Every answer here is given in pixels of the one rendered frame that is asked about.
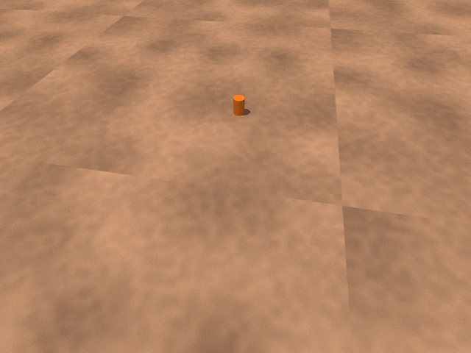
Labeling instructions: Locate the can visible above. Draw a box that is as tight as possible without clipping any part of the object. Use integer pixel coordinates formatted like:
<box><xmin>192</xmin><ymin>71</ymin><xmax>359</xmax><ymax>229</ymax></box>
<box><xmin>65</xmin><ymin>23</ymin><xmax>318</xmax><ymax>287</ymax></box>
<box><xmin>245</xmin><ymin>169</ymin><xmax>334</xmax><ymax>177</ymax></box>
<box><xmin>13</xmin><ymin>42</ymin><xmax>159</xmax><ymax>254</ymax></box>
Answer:
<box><xmin>233</xmin><ymin>95</ymin><xmax>244</xmax><ymax>116</ymax></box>

